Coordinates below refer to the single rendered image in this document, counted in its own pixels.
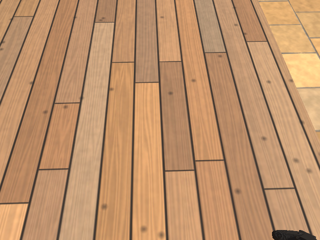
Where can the robot right hand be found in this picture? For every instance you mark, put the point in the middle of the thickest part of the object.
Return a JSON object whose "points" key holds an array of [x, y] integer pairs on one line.
{"points": [[292, 235]]}

